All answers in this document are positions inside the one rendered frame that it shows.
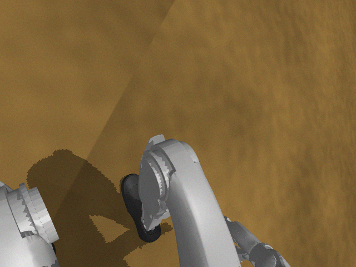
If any right robot arm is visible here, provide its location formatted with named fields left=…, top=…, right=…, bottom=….
left=249, top=243, right=291, bottom=267

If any right robot hand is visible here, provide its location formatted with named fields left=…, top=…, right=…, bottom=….
left=224, top=216, right=261, bottom=263

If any right robot foot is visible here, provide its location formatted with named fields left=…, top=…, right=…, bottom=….
left=121, top=174, right=161, bottom=243

